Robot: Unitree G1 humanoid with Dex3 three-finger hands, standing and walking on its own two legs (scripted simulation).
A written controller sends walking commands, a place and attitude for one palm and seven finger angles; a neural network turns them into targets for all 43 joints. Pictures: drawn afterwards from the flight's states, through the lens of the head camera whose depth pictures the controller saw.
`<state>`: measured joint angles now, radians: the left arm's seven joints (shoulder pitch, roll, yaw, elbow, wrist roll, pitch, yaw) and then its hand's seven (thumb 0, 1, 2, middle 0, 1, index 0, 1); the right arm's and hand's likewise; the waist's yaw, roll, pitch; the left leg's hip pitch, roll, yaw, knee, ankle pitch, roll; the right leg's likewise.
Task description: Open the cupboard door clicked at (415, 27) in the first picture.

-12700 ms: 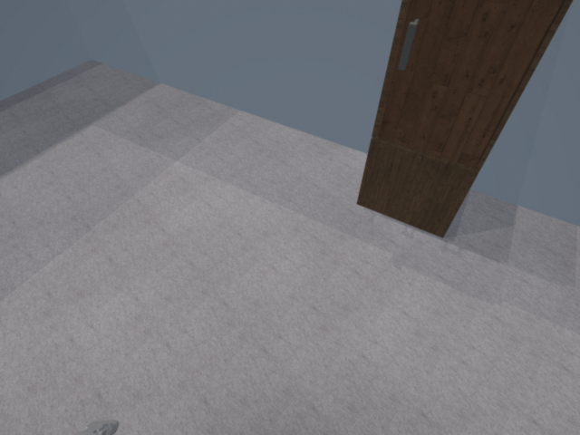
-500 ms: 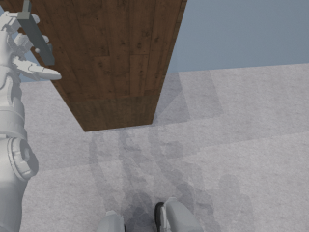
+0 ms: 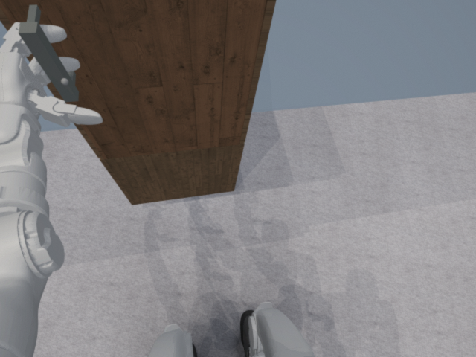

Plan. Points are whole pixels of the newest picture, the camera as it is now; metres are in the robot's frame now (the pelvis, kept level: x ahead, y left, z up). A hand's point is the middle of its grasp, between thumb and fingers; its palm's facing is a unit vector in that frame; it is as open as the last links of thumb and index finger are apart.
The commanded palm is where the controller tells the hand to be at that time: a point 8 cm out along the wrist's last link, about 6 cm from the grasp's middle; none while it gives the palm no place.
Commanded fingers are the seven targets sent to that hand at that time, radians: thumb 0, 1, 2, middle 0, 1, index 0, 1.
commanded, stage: slide the fingers in behind the handle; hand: left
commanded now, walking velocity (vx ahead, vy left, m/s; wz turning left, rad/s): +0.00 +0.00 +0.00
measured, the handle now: (54, 57) +0.59 +0.23 +0.08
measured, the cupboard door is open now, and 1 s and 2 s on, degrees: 0 0 38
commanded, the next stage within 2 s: close the thumb around the handle in 0.08 s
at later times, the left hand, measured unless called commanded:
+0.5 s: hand (56, 78) +0.54 +0.22 +0.08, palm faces +0.04 -1.00 -0.03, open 11.0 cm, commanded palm +0.52 +0.26 +0.08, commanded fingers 0.00 0.45 0.71 -0.37 -1.30 -0.37 -1.30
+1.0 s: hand (69, 82) +0.54 +0.21 +0.08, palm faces +0.04 -1.00 -0.02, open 5.6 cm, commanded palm +0.51 +0.25 +0.08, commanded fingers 0.00 0.90 0.90 -0.40 -1.35 -0.40 -1.35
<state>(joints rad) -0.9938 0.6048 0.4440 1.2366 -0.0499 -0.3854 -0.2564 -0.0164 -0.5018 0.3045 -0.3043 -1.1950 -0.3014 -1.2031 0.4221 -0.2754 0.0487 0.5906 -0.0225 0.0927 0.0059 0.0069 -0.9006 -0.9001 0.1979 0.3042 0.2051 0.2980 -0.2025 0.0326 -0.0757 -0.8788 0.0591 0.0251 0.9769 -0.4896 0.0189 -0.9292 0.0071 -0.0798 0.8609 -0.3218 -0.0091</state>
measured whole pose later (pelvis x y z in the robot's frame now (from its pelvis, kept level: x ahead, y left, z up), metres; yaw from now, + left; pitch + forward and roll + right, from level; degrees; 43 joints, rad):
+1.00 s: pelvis +0.01 +0.01 +0.00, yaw -1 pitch +23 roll -4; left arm -0.95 0.57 0.47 1.20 -0.04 -0.38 -0.24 0.00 0.73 0.85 -0.39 -1.34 -0.38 -1.35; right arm 0.42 -0.26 0.05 0.57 -0.03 0.10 0.02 0.01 -0.90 -0.90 0.20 0.30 0.21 0.30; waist -0.21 0.04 -0.09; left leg -0.88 0.06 0.03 0.98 -0.51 0.03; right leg -0.92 0.01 -0.07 0.86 -0.33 0.00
